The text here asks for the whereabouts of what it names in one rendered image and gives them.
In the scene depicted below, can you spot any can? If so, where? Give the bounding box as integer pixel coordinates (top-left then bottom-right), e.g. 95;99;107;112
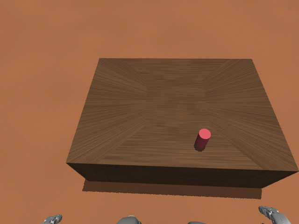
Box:
195;129;211;148

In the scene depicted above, can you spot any right robot hand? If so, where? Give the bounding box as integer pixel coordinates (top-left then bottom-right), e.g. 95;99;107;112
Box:
258;206;291;224

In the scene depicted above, can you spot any left robot hand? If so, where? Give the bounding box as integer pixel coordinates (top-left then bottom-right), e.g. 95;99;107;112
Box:
41;215;62;224

